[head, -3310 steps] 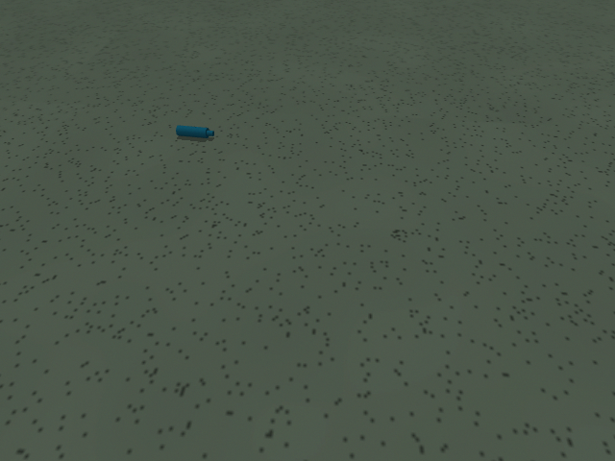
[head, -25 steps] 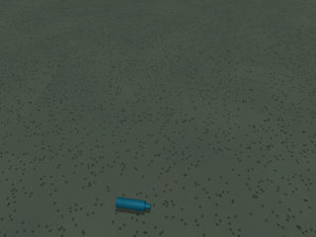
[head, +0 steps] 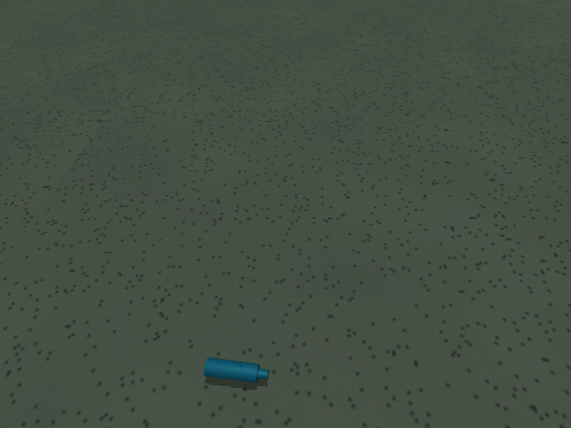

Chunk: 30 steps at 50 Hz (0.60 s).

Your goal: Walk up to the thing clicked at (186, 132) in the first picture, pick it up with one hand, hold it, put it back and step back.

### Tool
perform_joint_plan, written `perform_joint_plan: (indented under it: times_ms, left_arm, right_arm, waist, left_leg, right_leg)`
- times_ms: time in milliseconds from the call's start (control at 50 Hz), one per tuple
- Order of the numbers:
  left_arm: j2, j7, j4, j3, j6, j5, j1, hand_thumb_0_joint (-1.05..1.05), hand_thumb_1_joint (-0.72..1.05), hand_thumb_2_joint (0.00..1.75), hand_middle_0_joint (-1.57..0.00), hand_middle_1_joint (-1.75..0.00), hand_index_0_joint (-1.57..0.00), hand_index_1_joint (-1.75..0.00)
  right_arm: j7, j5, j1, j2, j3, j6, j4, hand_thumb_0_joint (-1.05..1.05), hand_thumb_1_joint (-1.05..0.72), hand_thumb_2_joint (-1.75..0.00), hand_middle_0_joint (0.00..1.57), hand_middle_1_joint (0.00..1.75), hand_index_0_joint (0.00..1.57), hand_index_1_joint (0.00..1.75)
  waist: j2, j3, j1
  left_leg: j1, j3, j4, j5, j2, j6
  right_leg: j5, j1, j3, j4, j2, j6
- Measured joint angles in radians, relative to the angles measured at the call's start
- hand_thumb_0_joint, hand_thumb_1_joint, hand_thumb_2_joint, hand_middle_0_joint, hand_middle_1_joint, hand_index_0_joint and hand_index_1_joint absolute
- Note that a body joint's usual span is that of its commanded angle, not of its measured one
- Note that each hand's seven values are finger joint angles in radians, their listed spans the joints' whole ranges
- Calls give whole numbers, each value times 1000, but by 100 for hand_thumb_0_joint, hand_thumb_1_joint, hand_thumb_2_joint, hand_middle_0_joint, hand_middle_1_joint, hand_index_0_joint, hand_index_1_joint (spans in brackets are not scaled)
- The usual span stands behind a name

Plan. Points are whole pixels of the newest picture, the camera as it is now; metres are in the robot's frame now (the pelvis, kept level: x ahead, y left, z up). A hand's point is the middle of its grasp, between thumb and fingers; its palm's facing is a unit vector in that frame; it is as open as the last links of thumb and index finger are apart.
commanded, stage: stand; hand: left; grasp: from above
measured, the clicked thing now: (237, 370) +0.46 +0.20 -0.75
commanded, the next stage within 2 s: step back in 0.06 s
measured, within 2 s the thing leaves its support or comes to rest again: neither
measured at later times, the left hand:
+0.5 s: hand out of the picture +0.07 +0.33 -0.18, palm faces -0.01 -0.93 -0.36, open 7.4 cm
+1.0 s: hand out of the picture -0.11 +0.32 -0.15, palm faces -0.05 -0.91 -0.41, open 7.4 cm
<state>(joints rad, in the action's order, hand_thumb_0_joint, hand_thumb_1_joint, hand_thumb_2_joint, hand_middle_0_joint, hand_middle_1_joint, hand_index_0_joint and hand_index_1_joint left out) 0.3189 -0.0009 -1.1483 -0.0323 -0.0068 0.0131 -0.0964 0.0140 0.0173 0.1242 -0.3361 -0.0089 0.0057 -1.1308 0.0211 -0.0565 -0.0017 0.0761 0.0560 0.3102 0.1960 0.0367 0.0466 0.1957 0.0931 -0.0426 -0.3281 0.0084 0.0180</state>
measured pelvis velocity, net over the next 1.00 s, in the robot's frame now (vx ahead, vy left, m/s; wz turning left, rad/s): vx -0.20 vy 0.06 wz -0.07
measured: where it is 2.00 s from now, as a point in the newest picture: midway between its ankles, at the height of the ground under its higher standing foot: outside the picture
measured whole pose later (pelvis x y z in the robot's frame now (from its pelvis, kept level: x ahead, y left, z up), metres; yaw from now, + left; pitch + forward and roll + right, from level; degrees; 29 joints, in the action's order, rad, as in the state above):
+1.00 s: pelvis -0.20 +0.06 -0.02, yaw -4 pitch -2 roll +1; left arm 0.34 0.00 -0.86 -0.08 0.06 0.04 -0.21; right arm 0.02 0.00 0.17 -0.41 -0.06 -0.05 -0.88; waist 0.02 -0.14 -0.01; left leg 0.49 0.12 1.13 0.44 -0.13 0.01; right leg 0.30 0.26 0.02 -0.60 -0.01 0.02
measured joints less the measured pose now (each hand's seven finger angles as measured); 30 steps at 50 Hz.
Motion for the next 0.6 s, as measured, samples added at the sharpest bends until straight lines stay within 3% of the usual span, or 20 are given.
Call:
perform_joint_plan:
  times_ms: [80,140,220,260,300,360,380,420,440,500,600]
  left_arm:
    - [1,2,8,-5,2,-5,-2,1,90,90,-21,-30,-20,-30]
    - [6,0,49,-29,6,-14,11,1,90,90,-21,-30,-20,-30]
    - [17,-6,115,-45,21,0,21,1,90,90,-21,-30,-20,-30]
    - [26,-10,143,-46,30,8,27,1,90,90,-21,-30,-21,-30]
    - [39,-14,172,-46,39,14,39,1,90,90,-21,-30,-21,-30]
    - [62,-15,218,-44,54,5,63,1,90,90,-21,-30,-20,-30]
    - [71,-17,230,-47,59,-1,77,1,90,90,-21,-30,-20,-30]
    - [78,-27,241,-52,67,-3,90,1,90,90,-21,-30,-20,-30]
    - [81,-30,241,-51,72,-4,91,1,90,90,-21,-30,-20,-30]
    - [84,-31,247,-48,74,-12,71,1,90,90,-21,-30,-20,-30]
    - [77,-22,253,-49,77,-7,3,1,90,90,-21,-30,-20,-30]
  right_arm:
    - [-3,-1,-1,-2,0,-4,6,0,-90,-90,21,30,20,30]
    - [-6,-12,-26,-15,-7,-20,44,0,-90,-90,21,30,20,30]
    - [-10,-16,-37,-38,-30,-44,112,0,-91,-90,21,30,20,30]
    - [-11,-18,-28,-49,-39,-50,141,0,-91,-90,20,30,20,30]
    - [-12,-17,-10,-56,-44,-51,162,0,-91,-90,20,30,20,30]
    - [-12,5,24,-61,-56,-41,172,0,-91,-90,20,30,20,30]
    - [-11,16,25,-50,-59,-40,168,0,-91,-90,20,30,20,30]
    - [-17,20,28,-34,-52,-41,167,0,-91,-90,20,30,20,30]
    - [-17,19,30,-25,-48,-40,169,0,-91,-90,20,30,20,30]
    - [-8,18,33,-6,-40,-40,183,0,-90,-89,21,30,20,30]
    - [8,7,15,6,-39,-29,235,0,-90,-89,21,30,20,30]
  waist:
    - [-1,0,2]
    - [0,-45,9]
    - [-15,-95,6]
    - [-21,-106,11]
    - [-29,-112,16]
    - [-42,-121,26]
    - [-64,-137,17]
    - [-72,-156,21]
    - [-72,-159,28]
    - [-78,-154,25]
    - [-70,-152,18]
  left_leg:
    - [12,0,16,5,0,-4]
    - [100,-3,157,24,-6,-34]
    - [243,15,491,232,-71,-80]
    - [275,11,571,265,-84,-88]
    - [264,-5,531,256,-74,-89]
    - [196,-21,317,121,-56,-74]
    - [200,-35,326,127,-69,-72]
    - [215,-35,339,126,-68,-81]
    - [217,-31,327,114,-66,-84]
    - [214,-45,269,69,-61,-93]
    - [218,-83,238,32,-53,-103]
  right_leg:
    - [1,8,0,-7,0,0]
    - [9,49,-2,-56,-2,4]
    - [18,110,16,-124,-29,-1]
    - [24,141,21,-157,-42,-13]
    - [34,174,21,-196,-53,-29]
    - [77,238,18,-304,-73,-52]
    - [150,264,55,-361,-69,-39]
    - [328,312,150,-523,10,-19]
    - [361,334,180,-612,49,-11]
    - [341,373,209,-802,110,-8]
    - [324,324,195,-841,105,-43]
